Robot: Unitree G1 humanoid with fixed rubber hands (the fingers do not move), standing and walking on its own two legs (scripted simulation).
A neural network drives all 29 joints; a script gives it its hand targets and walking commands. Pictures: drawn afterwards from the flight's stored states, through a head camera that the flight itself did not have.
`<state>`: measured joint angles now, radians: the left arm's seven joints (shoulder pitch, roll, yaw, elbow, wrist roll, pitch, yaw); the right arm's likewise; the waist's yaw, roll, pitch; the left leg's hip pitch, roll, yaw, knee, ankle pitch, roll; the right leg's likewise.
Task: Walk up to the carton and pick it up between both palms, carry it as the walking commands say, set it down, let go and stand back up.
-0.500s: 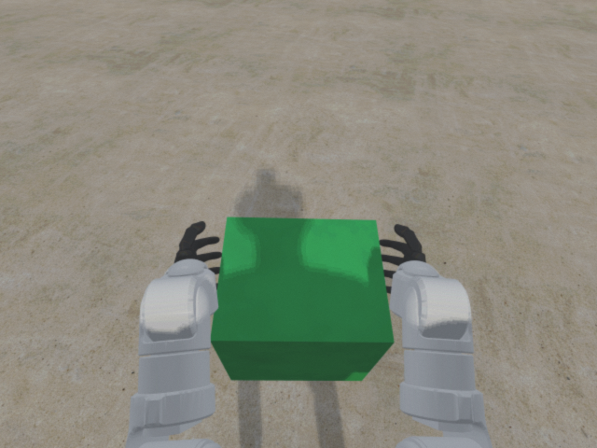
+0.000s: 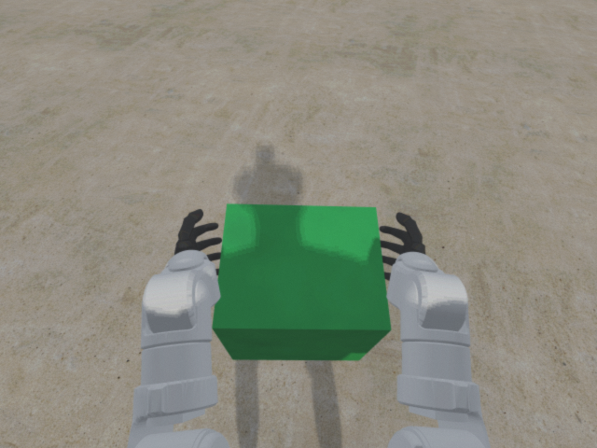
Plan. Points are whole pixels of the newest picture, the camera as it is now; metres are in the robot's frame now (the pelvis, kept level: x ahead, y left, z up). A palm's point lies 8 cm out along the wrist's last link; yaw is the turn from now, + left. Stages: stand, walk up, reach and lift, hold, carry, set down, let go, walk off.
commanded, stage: carry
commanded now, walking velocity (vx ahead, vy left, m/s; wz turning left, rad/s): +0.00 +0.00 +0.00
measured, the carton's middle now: (298, 289) +0.34 +0.00 +0.01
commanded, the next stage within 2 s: hold in 0.78 s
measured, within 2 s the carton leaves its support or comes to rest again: neither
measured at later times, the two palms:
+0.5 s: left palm (189, 267) +0.33 +0.14 +0.09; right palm (400, 266) +0.32 -0.14 +0.09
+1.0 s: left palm (185, 323) +0.27 +0.15 +0.04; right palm (405, 317) +0.27 -0.14 +0.04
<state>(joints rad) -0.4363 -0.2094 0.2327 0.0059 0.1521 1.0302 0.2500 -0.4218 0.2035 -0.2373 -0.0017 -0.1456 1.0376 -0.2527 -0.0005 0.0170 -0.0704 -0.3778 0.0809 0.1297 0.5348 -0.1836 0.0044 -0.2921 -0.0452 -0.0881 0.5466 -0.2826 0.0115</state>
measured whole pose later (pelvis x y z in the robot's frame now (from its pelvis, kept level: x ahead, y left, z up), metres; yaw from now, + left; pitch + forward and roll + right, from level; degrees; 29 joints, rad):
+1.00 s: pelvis -0.01 +0.01 +0.01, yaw +2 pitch -6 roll +0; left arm -0.19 -0.14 0.11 0.19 0.27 0.72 0.05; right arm -0.20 0.14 -0.16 0.22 -0.23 0.71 -0.06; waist -0.02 -0.02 0.03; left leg -0.18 0.00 -0.05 0.39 -0.11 -0.01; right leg -0.08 -0.03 0.03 0.40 -0.23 0.03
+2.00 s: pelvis -0.01 +0.00 -0.03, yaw -4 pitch +23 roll -1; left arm -0.42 -0.20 0.41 0.43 0.34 0.27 0.01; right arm -0.44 0.21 -0.37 0.51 -0.33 0.25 -0.05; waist 0.08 -0.02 -0.09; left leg -0.89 -0.02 -0.11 0.70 -0.21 -0.04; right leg -0.84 0.05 0.10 0.72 -0.29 0.02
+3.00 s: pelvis -0.05 +0.00 -0.19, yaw -5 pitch +43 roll -2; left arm -0.72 -0.13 0.46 0.56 0.26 0.27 0.11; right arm -0.81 0.10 -0.40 0.71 -0.24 0.23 -0.14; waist 0.07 -0.04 -0.28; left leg -1.76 -0.08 -0.13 1.44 -0.43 -0.07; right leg -1.70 0.12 0.10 1.47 -0.52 0.06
